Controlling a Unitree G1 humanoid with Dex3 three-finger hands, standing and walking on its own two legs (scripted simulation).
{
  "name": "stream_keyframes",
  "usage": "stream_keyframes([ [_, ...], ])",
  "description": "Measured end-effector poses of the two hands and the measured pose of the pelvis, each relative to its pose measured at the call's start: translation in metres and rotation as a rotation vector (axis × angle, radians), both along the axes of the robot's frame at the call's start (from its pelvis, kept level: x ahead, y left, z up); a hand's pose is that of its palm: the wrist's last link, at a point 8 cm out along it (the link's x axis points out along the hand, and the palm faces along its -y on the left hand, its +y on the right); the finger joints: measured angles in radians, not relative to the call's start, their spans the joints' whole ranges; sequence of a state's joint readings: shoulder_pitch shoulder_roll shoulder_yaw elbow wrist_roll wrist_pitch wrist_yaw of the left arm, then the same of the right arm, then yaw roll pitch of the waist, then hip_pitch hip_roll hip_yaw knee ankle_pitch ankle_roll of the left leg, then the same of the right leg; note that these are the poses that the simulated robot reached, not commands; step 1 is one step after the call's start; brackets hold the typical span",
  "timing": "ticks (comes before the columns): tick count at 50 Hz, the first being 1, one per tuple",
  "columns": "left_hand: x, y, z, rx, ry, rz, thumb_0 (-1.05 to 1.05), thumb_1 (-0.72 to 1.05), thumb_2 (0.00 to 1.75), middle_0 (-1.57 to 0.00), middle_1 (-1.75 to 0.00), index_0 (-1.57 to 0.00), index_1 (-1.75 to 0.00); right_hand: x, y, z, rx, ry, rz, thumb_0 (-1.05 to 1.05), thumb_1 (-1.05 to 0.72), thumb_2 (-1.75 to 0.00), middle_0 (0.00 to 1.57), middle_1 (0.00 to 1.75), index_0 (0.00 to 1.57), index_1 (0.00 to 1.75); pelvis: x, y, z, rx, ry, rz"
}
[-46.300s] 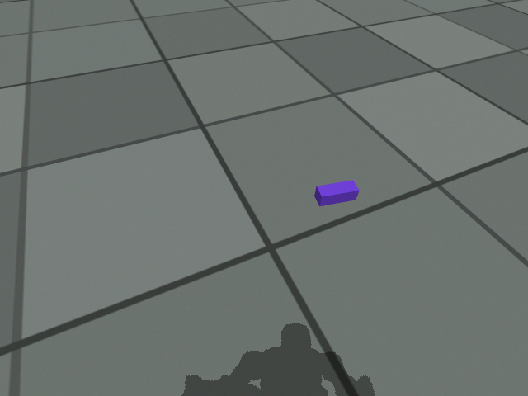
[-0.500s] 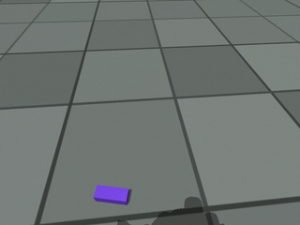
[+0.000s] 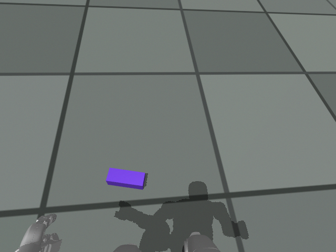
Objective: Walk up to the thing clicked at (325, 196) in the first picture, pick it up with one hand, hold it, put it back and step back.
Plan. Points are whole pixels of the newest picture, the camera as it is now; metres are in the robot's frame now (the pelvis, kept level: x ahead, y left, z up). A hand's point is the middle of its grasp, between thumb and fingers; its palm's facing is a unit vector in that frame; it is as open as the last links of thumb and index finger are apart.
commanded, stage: step back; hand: left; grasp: from above
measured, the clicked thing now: (126, 178) +0.51 +0.18 -0.72
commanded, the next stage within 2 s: none
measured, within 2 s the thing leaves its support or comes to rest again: neither
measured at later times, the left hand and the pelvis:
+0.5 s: hand out of the picture +0.00 +0.27 -0.14, palm faces -0.11 -0.91 -0.40, open 7.4 cm; pelvis -0.11 +0.01 +0.00, yaw -7 degrees
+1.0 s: hand out of the picture -0.10 +0.28 -0.14, palm faces -0.03 -0.94 -0.35, open 7.4 cm; pelvis -0.25 +0.02 +0.01, yaw -2 degrees
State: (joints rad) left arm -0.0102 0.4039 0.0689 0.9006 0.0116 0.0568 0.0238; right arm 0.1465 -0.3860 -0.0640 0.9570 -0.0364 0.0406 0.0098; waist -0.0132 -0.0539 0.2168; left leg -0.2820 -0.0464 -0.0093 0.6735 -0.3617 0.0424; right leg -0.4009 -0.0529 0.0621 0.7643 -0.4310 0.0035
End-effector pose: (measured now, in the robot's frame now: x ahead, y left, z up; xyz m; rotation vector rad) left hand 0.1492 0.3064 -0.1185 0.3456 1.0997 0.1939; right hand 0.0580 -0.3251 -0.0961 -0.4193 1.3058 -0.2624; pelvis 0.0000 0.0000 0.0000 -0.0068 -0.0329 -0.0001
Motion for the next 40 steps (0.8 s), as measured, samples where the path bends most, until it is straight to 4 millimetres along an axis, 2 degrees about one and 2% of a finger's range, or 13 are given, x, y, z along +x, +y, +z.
stream_keyframes([
  [4, -0.012, 0.007, 0.000, -0.013, 0.025, -0.001, 0.00, 0.90, 0.90, -0.21, -0.30, -0.20, -0.30, -0.021, 0.020, 0.010, 0.006, 0.023, -0.011, 0.00, -0.90, -0.89, 0.20, 0.30, 0.21, 0.30, -0.012, 0.010, 0.010, -0.017, 0.013, -0.002],
  [11, -0.061, 0.016, -0.001, -0.012, 0.117, -0.030, 0.00, 0.90, 0.90, -0.21, -0.30, -0.20, -0.30, -0.027, 0.043, 0.012, 0.019, -0.089, -0.040, 0.00, -0.90, -0.89, 0.20, 0.30, 0.21, 0.30, -0.032, 0.024, 0.013, -0.010, 0.003, -0.058],
  [16, -0.092, 0.020, 0.002, 0.009, 0.147, -0.046, 0.00, 0.90, 0.90, -0.21, -0.30, -0.20, -0.30, -0.035, 0.049, 0.004, 0.049, -0.161, -0.039, 0.00, -0.90, -0.89, 0.20, 0.30, 0.21, 0.30, -0.055, 0.026, 0.009, -0.003, -0.008, -0.092],
  [20, -0.114, 0.017, 0.007, 0.024, 0.134, -0.059, 0.00, 0.90, 0.90, -0.21, -0.30, -0.20, -0.30, -0.051, 0.043, -0.003, 0.069, -0.195, -0.038, 0.00, -0.90, -0.89, 0.21, 0.30, 0.21, 0.30, -0.077, 0.021, 0.005, 0.002, -0.015, -0.115],
  [25, -0.150, 0.007, 0.016, 0.041, 0.104, -0.063, 0.00, 0.90, 0.90, -0.21, -0.30, -0.20, -0.30, -0.078, 0.024, -0.012, 0.084, -0.220, -0.045, 0.00, -0.90, -0.89, 0.21, 0.30, 0.21, 0.30, -0.108, 0.008, 0.000, -0.010, -0.023, -0.124],
  [30, -0.189, -0.002, 0.030, 0.043, 0.098, -0.043, 0.00, 0.90, 0.90, -0.21, -0.30, -0.20, -0.30, -0.114, 0.010, -0.004, 0.081, -0.182, -0.054, 0.00, -0.90, -0.89, 0.20, 0.30, 0.21, 0.30, -0.132, 0.001, 0.011, 0.031, -0.020, -0.112],
  [35, -0.200, -0.004, 0.036, 0.044, 0.046, -0.047, 0.01, 0.90, 0.90, -0.21, -0.30, -0.20, -0.30, -0.157, 0.003, 0.000, 0.048, -0.115, -0.035, 0.00, -0.90, -0.89, 0.20, 0.30, 0.21, 0.30, -0.157, 0.004, 0.014, 0.032, 0.000, -0.076],
  [40, -0.205, 0.002, 0.026, 0.021, -0.040, -0.056, 0.00, 0.90, 0.90, -0.21, -0.30, -0.21, -0.30, -0.194, 0.011, -0.003, 0.018, -0.054, 0.001, 0.00, -0.90, -0.89, 0.20, 0.30, 0.21, 0.30, -0.188, 0.013, 0.005, 0.015, 0.004, -0.023],
])
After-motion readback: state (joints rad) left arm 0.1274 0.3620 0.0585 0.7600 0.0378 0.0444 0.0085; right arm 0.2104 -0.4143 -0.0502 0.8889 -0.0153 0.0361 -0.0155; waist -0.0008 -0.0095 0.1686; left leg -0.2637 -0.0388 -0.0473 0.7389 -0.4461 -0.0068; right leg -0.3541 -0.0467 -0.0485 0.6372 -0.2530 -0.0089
